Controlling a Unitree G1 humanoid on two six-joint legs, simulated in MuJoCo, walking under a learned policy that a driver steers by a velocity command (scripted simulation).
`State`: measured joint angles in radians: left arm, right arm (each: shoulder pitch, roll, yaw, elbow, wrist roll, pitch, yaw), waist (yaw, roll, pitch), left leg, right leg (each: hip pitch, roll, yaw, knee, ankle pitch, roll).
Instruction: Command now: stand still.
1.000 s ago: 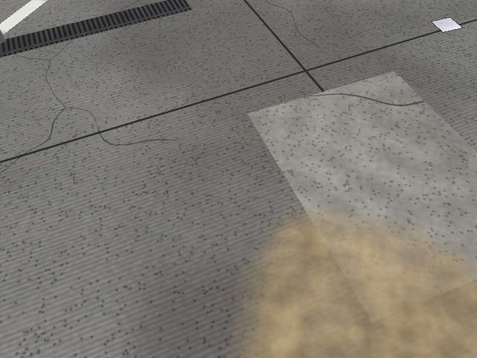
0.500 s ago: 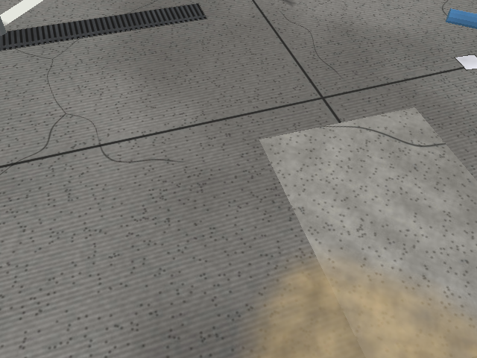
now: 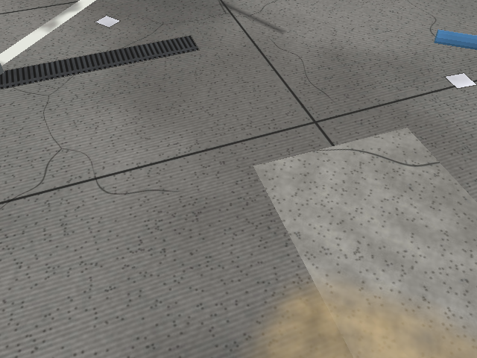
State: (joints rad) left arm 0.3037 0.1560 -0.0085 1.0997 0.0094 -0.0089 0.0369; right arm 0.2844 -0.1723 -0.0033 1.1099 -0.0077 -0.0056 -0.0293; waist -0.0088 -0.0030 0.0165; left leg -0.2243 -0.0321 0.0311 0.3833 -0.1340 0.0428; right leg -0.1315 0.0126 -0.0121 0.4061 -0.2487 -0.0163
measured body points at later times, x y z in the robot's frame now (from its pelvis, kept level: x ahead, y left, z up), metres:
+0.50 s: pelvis +0.08 +0.03 -0.01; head +0.09 +0.05 +0.44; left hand +0.02 +0.26 -0.17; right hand +0.10 -0.22 -0.15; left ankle +0.07 +0.10 -0.74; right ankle -0.01 -0.10 -0.71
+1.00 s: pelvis +0.35 +0.01 -0.02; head +0.38 +0.00 +0.43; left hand +0.45 +0.25 -0.15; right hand +0.30 -0.22 -0.17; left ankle +0.18 +0.11 -0.64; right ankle +0.42 -0.05 -0.74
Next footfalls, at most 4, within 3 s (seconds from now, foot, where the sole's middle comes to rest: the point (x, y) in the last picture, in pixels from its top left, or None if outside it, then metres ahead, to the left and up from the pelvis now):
0.90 right None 0.46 -0.05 -0.78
1.44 left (208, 282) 0.78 0.12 -0.78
2.00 right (261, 206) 1.08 -0.06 -0.78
2.56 left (216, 148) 1.39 0.11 -0.78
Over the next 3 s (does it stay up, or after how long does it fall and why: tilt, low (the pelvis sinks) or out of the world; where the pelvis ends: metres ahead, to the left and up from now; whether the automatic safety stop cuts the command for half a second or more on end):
stays up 1.46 0.03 0.00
